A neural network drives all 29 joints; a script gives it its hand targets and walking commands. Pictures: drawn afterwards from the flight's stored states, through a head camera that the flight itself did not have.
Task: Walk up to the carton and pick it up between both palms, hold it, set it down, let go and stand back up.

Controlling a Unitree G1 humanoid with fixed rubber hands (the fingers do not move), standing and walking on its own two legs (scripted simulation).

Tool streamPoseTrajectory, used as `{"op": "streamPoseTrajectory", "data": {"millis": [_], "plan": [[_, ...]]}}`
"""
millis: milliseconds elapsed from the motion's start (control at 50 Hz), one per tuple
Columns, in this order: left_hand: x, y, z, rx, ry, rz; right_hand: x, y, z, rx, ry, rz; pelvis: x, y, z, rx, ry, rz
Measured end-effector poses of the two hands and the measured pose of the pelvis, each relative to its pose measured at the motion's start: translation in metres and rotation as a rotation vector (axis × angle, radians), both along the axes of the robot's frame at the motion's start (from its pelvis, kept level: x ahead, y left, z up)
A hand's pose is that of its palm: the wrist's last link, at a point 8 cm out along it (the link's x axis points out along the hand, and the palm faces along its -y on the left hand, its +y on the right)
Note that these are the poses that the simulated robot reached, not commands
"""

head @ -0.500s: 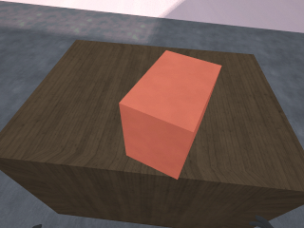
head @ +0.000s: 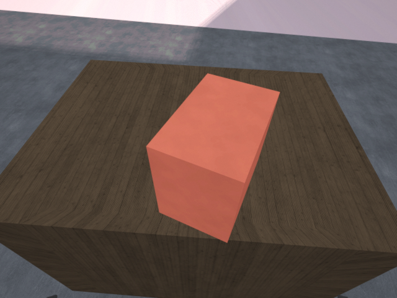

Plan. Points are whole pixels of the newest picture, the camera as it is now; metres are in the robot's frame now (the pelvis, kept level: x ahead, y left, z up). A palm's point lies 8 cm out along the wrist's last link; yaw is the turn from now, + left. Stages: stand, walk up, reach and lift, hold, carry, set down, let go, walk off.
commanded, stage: walk up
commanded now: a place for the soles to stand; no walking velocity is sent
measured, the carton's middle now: (217, 154) +0.43 -0.03 +0.04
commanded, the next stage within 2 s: reach and lift in 0.38 s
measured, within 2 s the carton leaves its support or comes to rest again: neither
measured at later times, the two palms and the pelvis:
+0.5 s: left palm out of the picture +0.14 +0.32 -0.10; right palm out of the picture +0.13 -0.31 -0.10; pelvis -0.01 +0.00 -0.01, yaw -1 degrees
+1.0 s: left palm (67, 260) +0.22 +0.28 -0.06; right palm (336, 290) +0.17 -0.26 -0.06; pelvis +0.04 +0.00 +0.00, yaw -4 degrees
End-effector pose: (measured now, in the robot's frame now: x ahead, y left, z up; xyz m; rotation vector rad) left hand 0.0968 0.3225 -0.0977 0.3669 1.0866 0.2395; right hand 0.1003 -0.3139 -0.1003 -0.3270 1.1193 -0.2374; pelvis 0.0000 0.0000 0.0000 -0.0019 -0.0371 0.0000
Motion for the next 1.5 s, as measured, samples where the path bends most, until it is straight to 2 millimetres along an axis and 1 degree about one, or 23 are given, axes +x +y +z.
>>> {"op": "streamPoseTrajectory", "data": {"millis": [160,400,420,460,500,540,580,640,680,720,800,860,940,1060,1160,1340,1500], "plan": [[0.006,-0.001,-0.001,-0.002,0.007,-0.003,-0.001,0.001,0.000,0.001,0.004,-0.015,0.003,0.001,0.001,0.000,-0.002,-0.008],[0.001,0.000,-0.004,-0.006,0.029,0.003,-0.004,0.003,-0.001,0.001,0.011,-0.021,0.002,0.002,0.001,0.000,0.000,-0.016],[0.003,-0.001,-0.005,-0.008,0.043,0.015,-0.002,0.003,0.000,-0.009,-0.005,-0.011,0.001,0.002,0.000,0.001,0.004,-0.019],[0.017,-0.002,-0.005,-0.002,0.056,0.032,0.012,0.004,0.001,-0.008,-0.078,0.011,-0.003,0.002,-0.006,0.000,-0.003,-0.016],[0.039,-0.007,-0.006,0.006,0.059,0.011,0.030,0.006,0.002,-0.003,-0.152,0.026,-0.006,0.002,-0.014,-0.005,-0.016,-0.013],[0.062,-0.015,-0.004,0.006,0.043,-0.017,0.044,0.009,0.004,0.004,-0.207,0.026,-0.007,0.002,-0.020,-0.009,-0.033,-0.016],[0.085,-0.025,0.000,-0.009,0.004,-0.038,0.055,0.014,0.008,0.010,-0.249,0.026,-0.005,0.002,-0.023,-0.008,-0.048,-0.025],[0.109,-0.040,0.010,-0.034,-0.061,-0.056,0.062,0.019,0.017,0.016,-0.287,0.016,0.003,0.001,-0.022,-0.011,-0.071,-0.040],[0.117,-0.045,0.016,-0.046,-0.082,-0.064,0.063,0.021,0.023,0.014,-0.303,0.005,0.009,0.000,-0.019,-0.014,-0.080,-0.045],[0.121,-0.046,0.019,-0.052,-0.087,-0.066,0.064,0.021,0.029,0.006,-0.311,-0.003,0.015,-0.001,-0.016,-0.012,-0.086,-0.049],[0.124,-0.042,0.025,-0.057,-0.088,-0.062,0.067,0.022,0.039,-0.009,-0.331,-0.009,0.024,-0.003,-0.010,-0.004,-0.088,-0.058],[0.125,-0.038,0.029,-0.064,-0.098,-0.058,0.070,0.027,0.044,-0.007,-0.345,-0.005,0.029,-0.003,-0.007,-0.001,-0.082,-0.063],[0.127,-0.038,0.036,-0.084,-0.130,-0.063,0.072,0.039,0.045,0.009,-0.362,-0.004,0.033,-0.003,-0.003,0.001,-0.070,-0.067],[0.127,-0.045,0.042,-0.131,-0.165,-0.087,0.072,0.059,0.045,0.038,-0.400,-0.028,0.038,-0.001,0.000,0.002,-0.067,-0.074],[0.125,-0.048,0.047,-0.159,-0.195,-0.105,0.074,0.072,0.052,0.049,-0.447,-0.042,0.039,0.002,0.002,0.001,-0.070,-0.080],[0.120,-0.050,0.058,-0.200,-0.277,-0.132,0.073,0.087,0.067,0.053,-0.514,-0.073,0.038,0.005,0.003,-0.003,-0.082,-0.084],[0.116,-0.050,0.074,-0.220,-0.355,-0.165,0.074,0.107,0.082,0.084,-0.586,-0.104,0.035,0.010,0.004,-0.005,-0.088,-0.083]]}}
